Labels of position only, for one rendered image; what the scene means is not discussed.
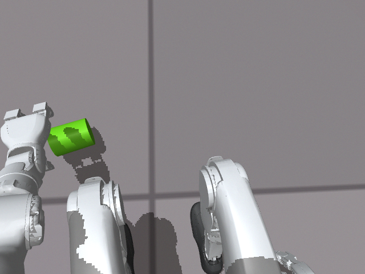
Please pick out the can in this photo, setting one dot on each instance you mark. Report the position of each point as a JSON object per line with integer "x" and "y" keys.
{"x": 70, "y": 137}

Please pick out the left robot foot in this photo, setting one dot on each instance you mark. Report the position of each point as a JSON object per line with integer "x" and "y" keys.
{"x": 130, "y": 249}

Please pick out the left robot hand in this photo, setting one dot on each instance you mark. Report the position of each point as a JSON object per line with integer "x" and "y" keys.
{"x": 35, "y": 128}

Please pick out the right robot hand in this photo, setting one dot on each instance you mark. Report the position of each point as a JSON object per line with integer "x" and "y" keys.
{"x": 291, "y": 263}

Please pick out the right robot foot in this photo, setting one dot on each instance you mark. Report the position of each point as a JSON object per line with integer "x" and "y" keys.
{"x": 209, "y": 266}

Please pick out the left robot arm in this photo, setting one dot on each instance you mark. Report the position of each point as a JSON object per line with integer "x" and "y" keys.
{"x": 21, "y": 214}

